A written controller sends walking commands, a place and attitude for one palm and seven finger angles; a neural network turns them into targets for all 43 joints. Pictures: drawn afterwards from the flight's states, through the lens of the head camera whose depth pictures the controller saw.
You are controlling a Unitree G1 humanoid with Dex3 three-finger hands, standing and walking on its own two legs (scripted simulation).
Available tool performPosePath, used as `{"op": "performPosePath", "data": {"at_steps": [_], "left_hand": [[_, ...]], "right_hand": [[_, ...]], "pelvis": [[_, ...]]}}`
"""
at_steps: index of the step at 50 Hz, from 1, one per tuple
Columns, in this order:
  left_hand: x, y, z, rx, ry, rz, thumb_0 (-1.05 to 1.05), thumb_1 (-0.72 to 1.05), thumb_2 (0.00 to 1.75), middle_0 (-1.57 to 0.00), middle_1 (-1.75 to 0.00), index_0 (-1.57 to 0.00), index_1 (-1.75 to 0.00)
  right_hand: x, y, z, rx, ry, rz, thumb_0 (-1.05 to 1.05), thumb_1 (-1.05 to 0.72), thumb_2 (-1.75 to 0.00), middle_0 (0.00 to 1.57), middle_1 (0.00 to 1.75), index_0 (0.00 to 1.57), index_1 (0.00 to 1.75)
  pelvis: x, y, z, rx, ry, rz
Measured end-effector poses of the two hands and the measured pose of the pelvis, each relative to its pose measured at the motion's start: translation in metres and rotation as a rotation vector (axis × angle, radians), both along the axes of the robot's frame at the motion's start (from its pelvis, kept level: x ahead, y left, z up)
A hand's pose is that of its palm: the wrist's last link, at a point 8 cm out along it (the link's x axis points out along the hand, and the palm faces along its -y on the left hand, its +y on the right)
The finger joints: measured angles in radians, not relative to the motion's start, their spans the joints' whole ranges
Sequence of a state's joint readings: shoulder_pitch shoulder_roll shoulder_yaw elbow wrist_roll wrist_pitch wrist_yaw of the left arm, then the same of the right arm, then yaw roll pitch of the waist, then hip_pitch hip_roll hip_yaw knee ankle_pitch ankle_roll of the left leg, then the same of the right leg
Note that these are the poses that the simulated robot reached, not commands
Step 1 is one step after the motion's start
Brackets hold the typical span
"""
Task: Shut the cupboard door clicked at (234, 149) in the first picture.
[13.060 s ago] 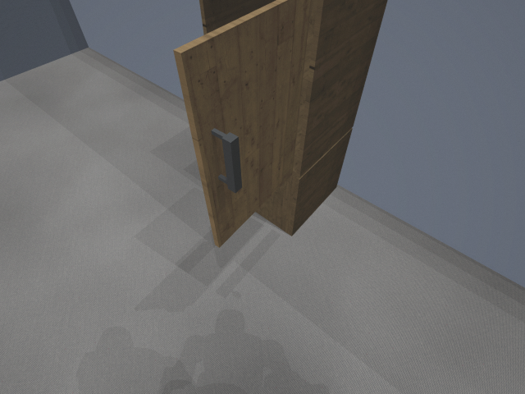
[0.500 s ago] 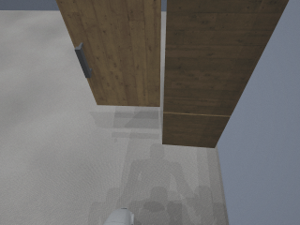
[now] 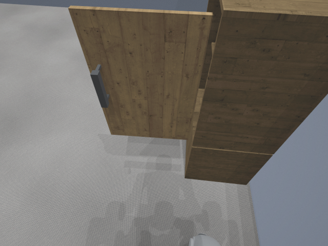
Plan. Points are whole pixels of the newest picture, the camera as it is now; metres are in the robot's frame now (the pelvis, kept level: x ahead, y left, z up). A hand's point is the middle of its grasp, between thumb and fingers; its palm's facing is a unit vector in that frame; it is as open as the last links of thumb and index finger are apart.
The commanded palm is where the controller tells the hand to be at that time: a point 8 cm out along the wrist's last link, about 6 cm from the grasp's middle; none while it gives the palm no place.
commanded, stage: take the last steps up to it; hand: left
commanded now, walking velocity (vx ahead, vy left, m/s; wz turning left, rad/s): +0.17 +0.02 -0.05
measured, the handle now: (102, 86) +0.61 +0.27 -0.01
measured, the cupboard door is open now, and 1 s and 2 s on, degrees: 92 92 92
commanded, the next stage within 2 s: come to a stop and stand still in 0.04 s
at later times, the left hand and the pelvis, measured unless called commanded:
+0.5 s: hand (100, 238) +0.16 +0.19 -0.18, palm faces +0.03 -0.97 -0.22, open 7.3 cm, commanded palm none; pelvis +0.10 +0.01 +0.00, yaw +0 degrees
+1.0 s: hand out of the picture +0.11 +0.20 -0.18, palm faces -0.05 -0.98 -0.18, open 7.4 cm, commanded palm none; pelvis +0.06 +0.01 +0.01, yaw -3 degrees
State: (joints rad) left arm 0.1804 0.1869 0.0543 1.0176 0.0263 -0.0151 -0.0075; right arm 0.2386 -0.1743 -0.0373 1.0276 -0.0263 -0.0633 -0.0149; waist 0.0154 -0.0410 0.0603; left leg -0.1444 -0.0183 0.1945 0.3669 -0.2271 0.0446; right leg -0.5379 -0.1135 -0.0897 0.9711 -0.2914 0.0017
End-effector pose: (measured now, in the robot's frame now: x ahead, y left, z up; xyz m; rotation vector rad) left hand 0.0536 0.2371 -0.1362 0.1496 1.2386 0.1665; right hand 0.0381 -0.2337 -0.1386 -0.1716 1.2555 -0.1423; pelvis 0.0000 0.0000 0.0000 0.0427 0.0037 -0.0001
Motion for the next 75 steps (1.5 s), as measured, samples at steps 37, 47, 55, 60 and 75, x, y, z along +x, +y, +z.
{"op": "performPosePath", "data": {"at_steps": [37,47,55,60,75], "left_hand": [[0.069,0.044,-0.023,-0.033,0.137,0.02,0.0,0.91,0.9,-0.2,-0.3,-0.19,-0.3],[0.053,0.032,-0.015,-0.028,0.177,-0.054,0.0,0.91,0.9,-0.2,-0.3,-0.19,-0.3],[0.057,-0.017,-0.011,0.007,0.057,-0.075,0.0,0.91,0.9,-0.2,-0.3,-0.19,-0.3],[0.039,-0.044,-0.001,0.016,0.065,-0.052,0.0,0.93,0.9,-0.2,-0.3,-0.2,-0.3],[-0.006,-0.08,-0.012,-0.039,0.185,-0.006,0.01,0.94,0.9,-0.2,-0.3,-0.2,-0.3]], "right_hand": [[0.119,0.04,0.02,-0.082,0.002,-0.002,0.01,-0.9,-0.9,0.2,0.3,0.2,0.3],[0.061,0.017,0.025,-0.087,0.038,-0.094,0.0,-0.91,-0.9,0.21,0.3,0.2,0.3],[-0.014,-0.027,-0.005,-0.026,0.174,-0.152,0.01,-0.9,-0.9,0.2,0.3,0.2,0.3],[-0.03,-0.042,-0.007,0.01,0.22,-0.142,0.01,-0.9,-0.9,0.2,0.3,0.2,0.3],[-0.001,-0.041,-0.008,0.025,0.18,-0.085,0.02,-0.93,-0.9,0.2,0.3,0.2,0.3]], "pelvis": [[0.094,0.038,0.002,-0.075,0.019,-0.022],[0.07,0.023,0.008,-0.093,0.032,-0.057],[0.047,-0.019,-0.006,-0.036,0.009,-0.036],[0.046,-0.037,0.0,-0.032,-0.006,-0.023],[0.048,-0.06,0.001,-0.036,-0.017,-0.025]]}}
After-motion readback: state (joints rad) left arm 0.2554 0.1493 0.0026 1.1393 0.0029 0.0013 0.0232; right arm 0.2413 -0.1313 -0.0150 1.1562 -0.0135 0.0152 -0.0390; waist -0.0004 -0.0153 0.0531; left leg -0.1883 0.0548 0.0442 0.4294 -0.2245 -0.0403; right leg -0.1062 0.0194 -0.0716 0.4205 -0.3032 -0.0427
